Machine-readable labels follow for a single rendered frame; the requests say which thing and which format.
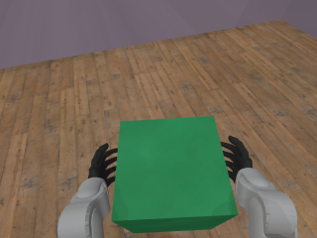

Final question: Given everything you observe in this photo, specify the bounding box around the right robot forearm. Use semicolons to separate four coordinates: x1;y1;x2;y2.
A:
235;168;298;238

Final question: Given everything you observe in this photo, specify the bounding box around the carton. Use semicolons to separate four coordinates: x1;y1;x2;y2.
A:
111;116;239;233

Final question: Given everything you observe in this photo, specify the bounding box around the left robot forearm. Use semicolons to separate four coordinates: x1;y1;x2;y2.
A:
57;177;111;238

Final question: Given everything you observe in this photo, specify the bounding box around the right robot hand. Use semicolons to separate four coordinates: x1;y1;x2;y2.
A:
220;136;253;183

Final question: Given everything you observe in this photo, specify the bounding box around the left robot hand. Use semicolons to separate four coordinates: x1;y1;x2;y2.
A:
88;143;118;187

